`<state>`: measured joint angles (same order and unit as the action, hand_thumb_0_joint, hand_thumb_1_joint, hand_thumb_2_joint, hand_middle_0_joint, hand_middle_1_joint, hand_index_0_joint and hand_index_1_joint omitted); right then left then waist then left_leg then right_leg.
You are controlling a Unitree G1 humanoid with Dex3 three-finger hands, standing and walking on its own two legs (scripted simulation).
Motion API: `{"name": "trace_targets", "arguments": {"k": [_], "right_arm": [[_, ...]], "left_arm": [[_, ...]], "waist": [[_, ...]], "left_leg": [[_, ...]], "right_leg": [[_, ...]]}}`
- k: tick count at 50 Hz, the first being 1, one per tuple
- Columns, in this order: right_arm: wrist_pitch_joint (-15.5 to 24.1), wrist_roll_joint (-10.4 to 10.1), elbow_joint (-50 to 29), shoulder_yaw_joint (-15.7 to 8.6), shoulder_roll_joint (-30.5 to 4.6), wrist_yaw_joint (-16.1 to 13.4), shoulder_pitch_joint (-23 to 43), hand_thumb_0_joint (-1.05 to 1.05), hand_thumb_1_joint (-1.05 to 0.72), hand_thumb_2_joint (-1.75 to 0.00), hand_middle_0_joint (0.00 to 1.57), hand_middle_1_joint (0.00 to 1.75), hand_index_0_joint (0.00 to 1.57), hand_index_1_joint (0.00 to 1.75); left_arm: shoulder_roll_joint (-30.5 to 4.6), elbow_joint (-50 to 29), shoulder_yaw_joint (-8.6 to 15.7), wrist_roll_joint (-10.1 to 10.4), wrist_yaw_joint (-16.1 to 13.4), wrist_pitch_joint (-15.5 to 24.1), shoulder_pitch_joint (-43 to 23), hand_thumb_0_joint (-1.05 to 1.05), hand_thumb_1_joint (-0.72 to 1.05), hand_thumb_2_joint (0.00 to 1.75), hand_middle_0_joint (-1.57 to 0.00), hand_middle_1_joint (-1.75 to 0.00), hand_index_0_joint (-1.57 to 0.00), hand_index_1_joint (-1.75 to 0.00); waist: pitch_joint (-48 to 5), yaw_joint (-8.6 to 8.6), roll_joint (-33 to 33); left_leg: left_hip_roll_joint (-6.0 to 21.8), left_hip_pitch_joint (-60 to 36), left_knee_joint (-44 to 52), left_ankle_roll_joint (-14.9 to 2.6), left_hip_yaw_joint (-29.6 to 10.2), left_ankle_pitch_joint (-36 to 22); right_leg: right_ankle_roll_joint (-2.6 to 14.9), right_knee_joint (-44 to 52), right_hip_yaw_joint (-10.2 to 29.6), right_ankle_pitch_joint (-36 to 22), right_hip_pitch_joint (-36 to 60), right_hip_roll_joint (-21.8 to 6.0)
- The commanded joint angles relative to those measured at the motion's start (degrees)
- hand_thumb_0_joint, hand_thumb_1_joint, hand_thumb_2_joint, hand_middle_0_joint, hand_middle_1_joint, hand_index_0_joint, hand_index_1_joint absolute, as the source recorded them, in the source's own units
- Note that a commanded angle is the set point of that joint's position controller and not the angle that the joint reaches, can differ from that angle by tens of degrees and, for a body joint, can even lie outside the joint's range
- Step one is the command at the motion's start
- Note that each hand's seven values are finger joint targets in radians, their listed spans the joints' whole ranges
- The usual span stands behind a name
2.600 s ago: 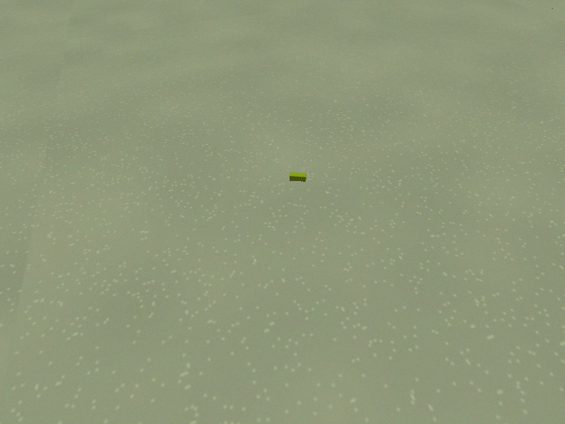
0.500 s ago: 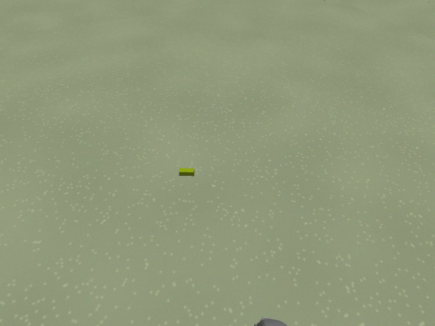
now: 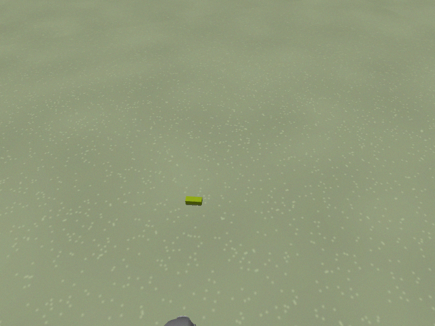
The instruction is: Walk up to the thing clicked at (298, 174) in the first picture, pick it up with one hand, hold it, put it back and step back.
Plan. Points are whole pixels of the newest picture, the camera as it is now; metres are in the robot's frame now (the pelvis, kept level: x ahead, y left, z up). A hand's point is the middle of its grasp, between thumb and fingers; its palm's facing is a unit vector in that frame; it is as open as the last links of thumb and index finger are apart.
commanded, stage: walk up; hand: left
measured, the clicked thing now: (193, 200) +0.85 +0.20 -0.75
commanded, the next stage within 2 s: none
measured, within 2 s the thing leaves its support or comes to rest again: neither
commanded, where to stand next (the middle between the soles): +0.49 -0.03 m, yaw +0 degrees
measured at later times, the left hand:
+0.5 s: hand (129, 249) +0.31 +0.25 -0.13, palm faces -0.07 -0.91 -0.41, open 7.4 cm
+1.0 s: hand (137, 217) +0.41 +0.26 -0.16, palm faces -0.03 -0.94 -0.35, open 7.4 cm
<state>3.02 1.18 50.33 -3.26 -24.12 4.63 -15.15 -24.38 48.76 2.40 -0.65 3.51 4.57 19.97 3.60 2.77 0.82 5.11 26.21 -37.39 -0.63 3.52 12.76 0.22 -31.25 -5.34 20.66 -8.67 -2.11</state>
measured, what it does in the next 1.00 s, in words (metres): walks ahead: left foot, then right foot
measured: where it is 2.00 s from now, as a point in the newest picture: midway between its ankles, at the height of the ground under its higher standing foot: (234, 283)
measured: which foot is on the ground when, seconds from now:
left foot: up 0.00-0.02, down 0.04-0.48, up 0.50-0.84, down 0.86-1.00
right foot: down 0.00-0.04, up 0.06-0.44, down 0.46-0.88, up 0.90-1.00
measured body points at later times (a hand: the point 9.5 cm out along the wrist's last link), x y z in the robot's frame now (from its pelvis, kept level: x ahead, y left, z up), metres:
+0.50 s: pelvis +0.20 -0.03 -0.01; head +0.22 -0.05 +0.44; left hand +0.31 +0.30 -0.10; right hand +0.22 -0.36 -0.13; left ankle +0.13 +0.12 -0.71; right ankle +0.29 -0.16 -0.73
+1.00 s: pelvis +0.37 -0.01 +0.00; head +0.39 +0.02 +0.44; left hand +0.41 +0.31 -0.14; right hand +0.45 -0.33 -0.09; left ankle +0.42 +0.10 -0.73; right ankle +0.33 -0.15 -0.67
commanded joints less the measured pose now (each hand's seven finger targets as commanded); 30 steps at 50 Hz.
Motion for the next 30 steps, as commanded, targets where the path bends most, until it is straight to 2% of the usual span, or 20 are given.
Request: {"name": "trace_targets", "arguments": {"k": [1, 2, 3, 4, 5, 6, 7, 9, 12, 16, 19, 21, 22, 23, 24, 25, 26, 27, 28, 30], "right_arm": [[3.0, 0.0, -0.9, -5.2, -13.3, -1.5, -9.8, 0.00, -0.90, -0.90, 0.20, 0.30, 0.20, 0.30], [3.3, 1.0, -0.7, -6.4, -17.8, -2.3, -15.0, 0.00, -0.90, -0.90, 0.20, 0.30, 0.20, 0.30], [3.4, 0.1, -3.1, -6.9, -21.1, -2.7, -13.8, 0.00, -0.90, -0.90, 0.20, 0.30, 0.20, 0.30], [3.1, -1.6, -3.7, -7.1, -21.3, -2.6, -10.5, 0.00, -0.90, -0.90, 0.20, 0.30, 0.20, 0.30], [3.0, -1.6, -4.2, -6.2, -19.1, -2.9, -7.4, 0.00, -0.90, -0.90, 0.20, 0.30, 0.20, 0.30], [3.1, -1.5, -4.8, -5.1, -17.0, -3.1, -5.9, 0.00, -0.90, -0.90, 0.20, 0.30, 0.20, 0.30], [3.3, -1.5, -4.9, -4.5, -15.7, -3.2, -4.7, 0.00, -0.90, -0.90, 0.20, 0.30, 0.20, 0.30], [3.6, -1.3, -4.9, -4.0, -14.9, -3.0, -3.4, 0.00, -0.90, -0.90, 0.20, 0.30, 0.20, 0.30], [3.7, -0.7, -5.5, -4.2, -15.6, -2.9, -3.7, 0.00, -0.90, -0.90, 0.20, 0.30, 0.20, 0.30], [3.5, -0.9, -5.8, -4.4, -16.5, -2.6, -3.8, 0.00, -0.90, -0.90, 0.20, 0.30, 0.20, 0.30], [2.9, -1.0, -6.2, -4.2, -16.0, -2.6, -3.2, 0.00, -0.90, -0.90, 0.20, 0.30, 0.20, 0.30], [2.2, -1.0, -6.6, -3.8, -14.9, -2.7, -2.2, 0.00, -0.90, -0.90, 0.20, 0.30, 0.20, 0.30], [2.1, -1.0, -6.7, -2.8, -12.5, -2.8, -4.0, 0.00, -0.90, -0.90, 0.20, 0.30, 0.20, 0.30], [2.2, -1.1, -7.4, -1.6, -9.2, -2.8, -5.4, 0.00, -0.90, -0.90, 0.20, 0.30, 0.20, 0.30], [2.0, -1.5, -8.3, -0.8, -7.6, -2.8, -6.4, 0.00, -0.90, -0.90, 0.20, 0.30, 0.20, 0.30], [1.3, -0.8, -7.0, -2.4, -13.1, -3.7, -3.2, 0.00, -0.90, -0.90, 0.20, 0.30, 0.20, 0.30], [1.0, -1.5, -5.6, -2.6, -13.9, -3.7, -3.3, 0.00, -0.90, -0.90, 0.20, 0.30, 0.20, 0.30], [1.1, -2.0, -4.8, -2.4, -13.2, -3.4, -4.3, 0.00, -0.90, -0.90, 0.20, 0.30, 0.20, 0.30], [1.0, -1.8, -3.8, -2.4, -12.8, -3.2, -5.8, 0.00, -0.90, -0.90, 0.20, 0.30, 0.20, 0.30], [0.6, -1.2, -2.1, -2.6, -12.0, -2.4, -8.1, 0.00, -0.90, -0.90, 0.20, 0.30, 0.20, 0.30]], "left_arm": [[-12.2, -5.7, 3.2, -0.1, -0.9, 1.0, -2.7, 0.00, 0.90, 0.90, -0.20, -0.30, -0.20, -0.30], [-8.1, -6.1, 1.9, 0.5, -1.1, 0.9, -0.8, 0.00, 0.90, 0.90, -0.20, -0.30, -0.20, -0.30], [-9.6, -5.5, 2.6, 0.8, -1.5, 0.5, 0.5, 0.00, 0.90, 0.90, -0.20, -0.30, -0.20, -0.30], [-14.9, -4.5, 3.2, 0.2, -2.2, 0.1, -2.1, 0.00, 0.90, 0.90, -0.20, -0.30, -0.20, -0.30], [-14.8, -3.7, 2.9, 0.4, -2.1, 0.0, -2.1, 0.00, 0.90, 0.90, -0.20, -0.30, -0.20, -0.30], [-13.8, -2.6, 3.1, 0.9, -1.9, 0.0, -0.7, 0.00, 0.90, 0.90, -0.20, -0.30, -0.20, -0.30], [-13.4, -1.4, 3.2, 0.8, -1.7, -0.1, 0.4, 0.00, 0.90, 0.90, -0.20, -0.30, -0.20, -0.30], [-12.3, -0.3, 3.4, 0.7, -0.8, -0.4, 1.9, 0.00, 0.90, 0.90, -0.20, -0.30, -0.20, -0.30], [-11.0, -1.6, 3.5, 0.2, 0.3, -0.8, -1.9, 0.00, 0.90, 0.90, -0.20, -0.30, -0.20, -0.30], [-10.4, -2.6, 3.8, 0.0, 1.1, -0.7, -6.4, 0.00, 0.90, 0.90, -0.20, -0.30, -0.20, -0.30], [-10.2, -1.9, 4.1, 0.0, 0.9, -0.2, -7.3, 0.00, 0.90, 0.90, -0.20, -0.30, -0.20, -0.30], [-10.1, -0.3, 4.4, -0.2, 0.6, 0.3, -3.4, 0.00, 0.90, 0.90, -0.20, -0.30, -0.20, -0.30], [-11.9, 1.0, 5.3, -0.2, -0.1, 0.8, 1.3, 0.00, 0.90, 0.90, -0.20, -0.30, -0.20, -0.30], [-15.5, 1.8, 6.7, -0.7, -0.9, 1.3, 6.8, 0.00, 0.90, 0.90, -0.20, -0.30, -0.20, -0.30], [-21.0, 0.2, 7.5, -0.4, -1.5, 1.7, 7.1, 0.00, 0.90, 0.90, -0.20, -0.30, -0.20, -0.30], [-20.9, -0.4, 6.9, 0.4, -1.4, 1.4, 4.6, 0.00, 0.90, 0.90, -0.20, -0.30, -0.20, -0.30], [-18.6, -0.9, 6.4, 1.2, -1.7, 1.1, 2.5, 0.00, 0.90, 0.90, -0.20, -0.30, -0.20, -0.30], [-17.0, -1.4, 5.9, 1.3, -1.9, 1.0, 0.3, 0.00, 0.90, 0.90, -0.20, -0.30, -0.20, -0.30], [-15.8, -2.1, 5.4, 1.1, -2.0, 1.0, -1.7, 0.00, 0.90, 0.90, -0.20, -0.30, -0.20, -0.30], [-14.4, -2.8, 4.7, 0.7, -1.9, 1.2, -3.0, 0.00, 0.90, 0.90, -0.20, -0.30, -0.20, -0.30]], "waist": [[-6.7, -7.79, 3.5], [-9.2, -9.76, 15.6], [-7.3, -8.82, 14.6], [-4.2, -8.13, 6.3], [-0.7, -6.24, 2.5], [-0.2, -5.09, 2.9], [0.6, -4.05, 4.7], [-0.3, -3.01, 7.7], [0.7, -4.04, 9.1], [1.1, -4.56, 8.6], [0.2, -3.91, 7.1], [-2.3, -1.35, 3.4], [-5.4, 0.97, -1.8], [-8.4, 3.46, -12.2], [-7.7, 2.97, -19.2], [-4.0, 2.97, -11.6], [-1.4, 1.64, -6.8], [-1.1, 0.50, -7.0], [-0.6, -1.17, -8.9], [-0.2, -2.35, -10.5]], "left_leg": [[-4.1, -28.0, 6.5, -2.16, 1.2, 1.5], [7.3, -33.4, 14.4, -6.14, -16.9, 14.4], [19.9, -33.0, 25.0, -12.15, -42.6, 24.1], [21.8, -26.6, 24.7, -15.94, -42.9, 25.3], [18.7, -23.0, 23.8, -14.61, -34.3, 19.4], [15.8, -21.9, 23.0, -13.17, -27.1, 11.3], [13.8, -18.8, 22.4, -11.68, -21.6, 5.8], [11.3, -14.5, 22.1, -11.28, -13.6, -0.3], [10.9, -14.1, 23.2, -12.94, -10.7, 1.4], [9.5, -14.8, 23.5, -11.62, -9.1, 8.0], [9.3, -12.4, 19.0, -10.34, -7.2, 2.0], [7.4, -10.9, 10.3, -8.46, -4.2, -2.5], [4.9, -8.1, 0.1, -6.76, -1.9, -7.0], [0.4, -0.4, -15.6, -4.61, 1.8, -1.5], [-6.9, 12.8, -25.8, -1.80, 1.4, 15.8], [-2.9, 12.2, -30.1, -1.64, -5.1, 18.5], [-1.8, 11.8, -30.2, -1.88, -8.7, 14.3], [-0.8, 11.6, -28.8, -1.93, -8.0, 11.8], [0.8, 9.4, -25.3, -1.54, -7.4, 10.4], [0.2, 3.7, -20.4, -0.68, -5.1, 6.9]], "right_leg": [[7.92, -8.0, 4.6, -11.3, -15.7, -7.4], [4.41, -26.8, 0.4, -6.5, -23.8, -1.9], [2.76, -34.5, 4.1, 9.0, -33.3, 4.2], [3.32, -38.3, 10.0, 8.8, -33.2, -0.3], [3.01, -38.4, 11.5, 4.7, -32.8, -1.7], [2.74, -36.2, 11.3, 2.0, -31.5, -2.5], [2.40, -32.7, 10.6, 0.5, -29.0, -4.1], [1.12, -27.2, 7.9, -1.7, -23.5, -4.6], [-0.03, -18.8, 5.6, -3.7, -22.5, -5.0], [0.49, -8.9, 4.0, -9.7, -20.2, -4.2], [0.89, -4.0, 2.5, -10.1, -12.7, -2.3], [1.36, 1.3, -0.3, -11.8, -3.4, 0.7], [2.47, 2.8, 1.3, -8.6, 5.6, 1.3], [4.72, 8.7, 12.9, 0.5, 13.3, -6.6], [10.68, 17.9, 39.7, 6.6, 16.7, -21.3], [15.65, 17.3, 43.0, 8.6, 9.0, -24.1], [14.75, 16.9, 35.5, 5.2, 6.3, -20.8], [14.24, 16.0, 29.3, 0.7, 5.6, -18.1], [12.92, 16.1, 23.9, 0.0, 2.2, -15.9], [11.82, 16.0, 15.9, -4.8, -4.1, -12.0]]}}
